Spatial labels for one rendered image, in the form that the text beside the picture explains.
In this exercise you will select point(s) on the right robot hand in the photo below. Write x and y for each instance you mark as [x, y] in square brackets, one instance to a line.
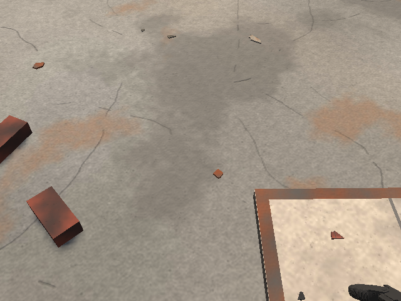
[364, 292]

